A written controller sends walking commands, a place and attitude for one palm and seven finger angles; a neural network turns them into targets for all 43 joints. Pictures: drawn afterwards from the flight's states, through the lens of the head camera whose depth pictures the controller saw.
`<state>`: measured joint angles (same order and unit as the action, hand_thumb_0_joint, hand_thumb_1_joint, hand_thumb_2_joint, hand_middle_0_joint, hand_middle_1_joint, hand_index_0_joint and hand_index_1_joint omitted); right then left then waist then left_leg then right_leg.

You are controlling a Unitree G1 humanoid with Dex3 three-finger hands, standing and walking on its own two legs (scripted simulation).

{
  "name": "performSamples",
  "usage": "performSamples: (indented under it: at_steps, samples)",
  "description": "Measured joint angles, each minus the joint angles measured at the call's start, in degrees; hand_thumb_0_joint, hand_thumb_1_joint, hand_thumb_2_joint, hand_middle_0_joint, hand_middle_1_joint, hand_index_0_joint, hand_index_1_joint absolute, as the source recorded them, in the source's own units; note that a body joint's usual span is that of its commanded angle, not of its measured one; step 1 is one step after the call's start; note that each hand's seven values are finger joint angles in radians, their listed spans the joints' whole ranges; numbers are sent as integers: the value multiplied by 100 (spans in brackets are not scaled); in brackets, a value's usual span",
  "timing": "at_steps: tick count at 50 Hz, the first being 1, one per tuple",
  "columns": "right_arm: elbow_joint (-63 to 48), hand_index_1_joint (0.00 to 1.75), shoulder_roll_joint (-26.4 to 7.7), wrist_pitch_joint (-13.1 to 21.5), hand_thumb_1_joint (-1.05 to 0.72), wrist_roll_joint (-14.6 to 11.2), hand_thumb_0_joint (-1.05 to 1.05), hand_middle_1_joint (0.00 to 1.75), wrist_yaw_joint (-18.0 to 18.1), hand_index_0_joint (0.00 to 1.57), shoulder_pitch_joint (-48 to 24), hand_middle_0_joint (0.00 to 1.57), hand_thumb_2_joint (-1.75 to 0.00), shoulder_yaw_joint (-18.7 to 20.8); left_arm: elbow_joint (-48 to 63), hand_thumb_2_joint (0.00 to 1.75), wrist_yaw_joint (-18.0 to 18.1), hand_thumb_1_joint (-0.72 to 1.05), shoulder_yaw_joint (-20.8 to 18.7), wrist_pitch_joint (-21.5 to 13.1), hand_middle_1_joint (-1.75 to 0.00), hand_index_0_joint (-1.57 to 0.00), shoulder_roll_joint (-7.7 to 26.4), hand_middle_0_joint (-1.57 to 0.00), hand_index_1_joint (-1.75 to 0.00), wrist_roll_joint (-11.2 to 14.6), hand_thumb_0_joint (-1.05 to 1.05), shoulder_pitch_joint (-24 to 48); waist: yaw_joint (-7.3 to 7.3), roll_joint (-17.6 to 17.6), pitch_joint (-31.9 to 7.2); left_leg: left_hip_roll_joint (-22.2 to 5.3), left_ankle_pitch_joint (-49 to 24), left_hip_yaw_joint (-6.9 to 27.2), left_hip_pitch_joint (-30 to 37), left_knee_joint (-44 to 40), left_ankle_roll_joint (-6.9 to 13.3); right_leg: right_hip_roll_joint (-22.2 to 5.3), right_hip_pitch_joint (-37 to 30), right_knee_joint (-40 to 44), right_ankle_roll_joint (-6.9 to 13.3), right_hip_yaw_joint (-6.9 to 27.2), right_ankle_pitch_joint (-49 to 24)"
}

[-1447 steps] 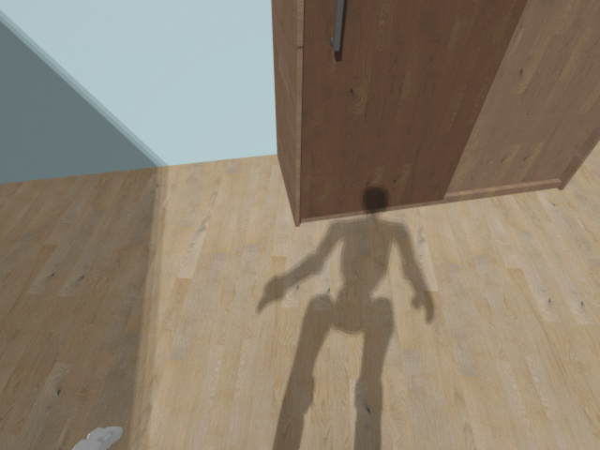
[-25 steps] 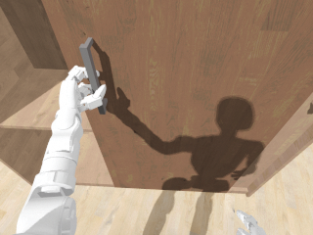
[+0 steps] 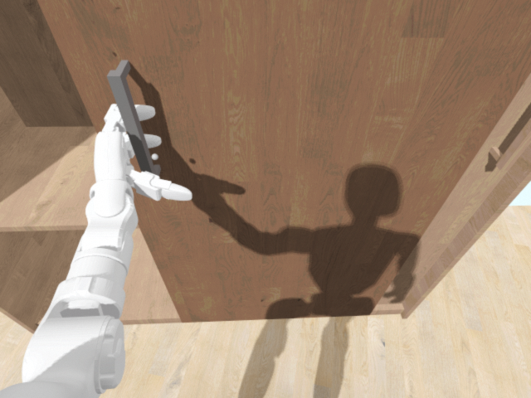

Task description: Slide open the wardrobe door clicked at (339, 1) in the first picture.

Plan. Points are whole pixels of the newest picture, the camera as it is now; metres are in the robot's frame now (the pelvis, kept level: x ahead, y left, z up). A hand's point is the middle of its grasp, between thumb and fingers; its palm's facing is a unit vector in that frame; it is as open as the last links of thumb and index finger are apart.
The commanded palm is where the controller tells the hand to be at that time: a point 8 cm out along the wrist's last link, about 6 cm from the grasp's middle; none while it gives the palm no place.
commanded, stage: slip the hand off the handle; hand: left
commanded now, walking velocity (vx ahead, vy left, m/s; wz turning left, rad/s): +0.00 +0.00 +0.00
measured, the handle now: (140, 132) +0.48 +0.21 +0.16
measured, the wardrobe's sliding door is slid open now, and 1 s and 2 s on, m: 0.53 0.53 0.53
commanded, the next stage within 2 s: draw the hand back to the body in 1.30 s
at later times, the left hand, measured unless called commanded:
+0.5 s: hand (114, 161) +0.43 +0.24 +0.14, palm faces +0.29 -0.95 -0.12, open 14.2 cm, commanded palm +0.40 +0.28 +0.15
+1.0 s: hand (84, 201) +0.35 +0.25 +0.14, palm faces +0.30 -0.95 -0.12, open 14.7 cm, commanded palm +0.31 +0.29 +0.15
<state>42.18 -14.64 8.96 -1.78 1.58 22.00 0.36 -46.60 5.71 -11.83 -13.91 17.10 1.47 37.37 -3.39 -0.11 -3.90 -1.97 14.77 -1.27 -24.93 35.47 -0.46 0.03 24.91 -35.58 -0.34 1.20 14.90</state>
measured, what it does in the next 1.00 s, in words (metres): stands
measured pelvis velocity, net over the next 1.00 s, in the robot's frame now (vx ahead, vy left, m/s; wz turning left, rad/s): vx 0.03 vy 0.00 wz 0.01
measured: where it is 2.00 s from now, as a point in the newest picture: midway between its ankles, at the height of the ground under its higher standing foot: outside the picture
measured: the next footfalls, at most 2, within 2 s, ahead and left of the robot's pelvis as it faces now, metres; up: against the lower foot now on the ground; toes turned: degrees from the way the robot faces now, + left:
none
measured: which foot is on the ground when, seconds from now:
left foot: down 0.00-1.00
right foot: down 0.00-1.00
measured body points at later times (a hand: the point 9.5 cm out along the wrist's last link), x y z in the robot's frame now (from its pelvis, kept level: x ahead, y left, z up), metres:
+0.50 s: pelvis +0.03 +0.01 +0.00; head +0.04 +0.01 +0.45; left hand +0.41 +0.29 +0.15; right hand +0.16 -0.24 -0.09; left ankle +0.04 +0.13 -0.72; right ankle +0.04 -0.12 -0.72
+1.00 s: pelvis +0.03 +0.00 +0.00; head +0.02 +0.00 +0.45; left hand +0.33 +0.30 +0.15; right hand +0.19 -0.23 -0.09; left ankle +0.04 +0.13 -0.72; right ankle +0.04 -0.12 -0.72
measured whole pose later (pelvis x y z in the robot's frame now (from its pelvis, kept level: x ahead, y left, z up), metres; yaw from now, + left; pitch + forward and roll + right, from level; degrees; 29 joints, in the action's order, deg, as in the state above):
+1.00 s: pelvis +0.03 +0.00 +0.00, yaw +0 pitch +2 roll +0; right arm 36.4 -13.6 8.1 -1.7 3.0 16.7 -0.8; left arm -12.5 -3.0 -17.7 -5.6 17.1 7.5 7.7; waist 1.7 1.3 -5.2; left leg -1.8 18.0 -0.9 -19.4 35.4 -0.6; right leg -0.2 18.8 -34.7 -0.6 0.7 17.9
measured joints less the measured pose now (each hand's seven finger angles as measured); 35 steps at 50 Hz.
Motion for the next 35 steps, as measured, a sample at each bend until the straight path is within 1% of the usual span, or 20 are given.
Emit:
performSamples:
  at_steps: [3, 6, 9, 15, 19, 23, 25, 27, 31, 35]
  samples:
    - [-59, 30, 25, 23, -90, 22, 1, 30, 11, 20, -121, 20, -90, -30, 244, 20, 13, -54, 71, 42, -124, -26, -74, -35, -117, -32, -1, -109, 58, 15, 24, 19, 41, 3, 38, 8, -1, -20, -57, 20, -28, -2, 37]
    - [-104, 30, 53, 7, -90, 35, 1, 30, 43, 21, -287, 20, -90, -65, 392, 20, -70, -55, 111, 89, -125, -29, -117, -38, -119, -31, -1, -141, 121, 9, 41, 40, 72, 17, 68, -1, 11, -42, -109, 57, -46, -17, 61]
    - [-175, 30, 81, -31, -90, 41, 1, 30, 69, 21, -439, 20, -90, -91, 555, 20, -187, -55, 129, 215, -126, -32, -143, -41, -121, -12, -1, -177, 178, -7, 25, 53, 93, 26, 94, -24, 21, -55, -151, 103, -57, -28, 76]
    - [-365, 30, 120, -176, -90, 32, 1, 30, 120, 21, -649, 20, -90, -132, 843, 20, -397, -55, 76, 495, -126, -37, -146, -45, -123, 45, -1, -337, 217, -14, -52, 61, 143, 11, 180, -71, 33, -65, -243, 171, -72, -16, 109]
    - [-470, 30, 140, -283, -90, 26, 1, 30, 150, 21, -681, 20, -90, -154, 996, 20, -436, -55, -47, 665, -125, -38, -114, -45, -122, 73, -1, -495, 224, -2, -89, 55, 175, -8, 241, -90, 33, -59, -295, 189, -73, 2, 134]
    - [-533, 30, 155, -379, -90, 11, 1, 30, 180, 21, -628, 20, -90, -164, 1068, 20, -375, -55, -323, 819, -122, -36, 53, -40, -120, 98, -1, -710, 228, 9, -92, 39, 197, -19, 292, -105, 25, -44, -339, 201, -64, 12, 151]
    - [-533, 30, 153, -409, -90, 12, 1, 30, 194, 21, -574, 20, -90, -165, 1094, 20, -405, -55, -496, 831, -121, -33, 199, -37, -119, 101, -1, -827, 237, 10, -78, 29, 209, -9, 298, -96, 19, -34, -352, 203, -57, 1, 160]
    - [-513, 30, 138, -411, -90, 0, 1, 30, 206, 21, -495, 20, -90, -149, 1159, 20, -479, -55, -589, 782, -119, -31, 358, -34, -118, 119, -1, -945, 261, 18, -58, 19, 224, 20, 289, -71, 13, -25, -367, 208, -49, -28, 168]
    - [-351, 30, 67, -342, -90, -23, 1, 30, 257, 21, -352, 20, -90, -112, 1207, 20, -789, -55, -529, 584, -117, -28, 559, -29, -116, 249, -1, -918, 342, 55, 18, 32, 260, 141, 225, 34, 6, -35, -394, 193, -42, -147, 200]
    - [-214, 30, 1, -288, -90, -65, 1, 30, 278, 21, -264, 20, -90, -77, 1313, 20, -1150, -55, -420, 549, -116, -26, 539, -27, -115, 522, -1, -919, 391, 99, -15, 47, 276, 184, 207, 61, 11, -48, -411, 208, -46, -189, 208]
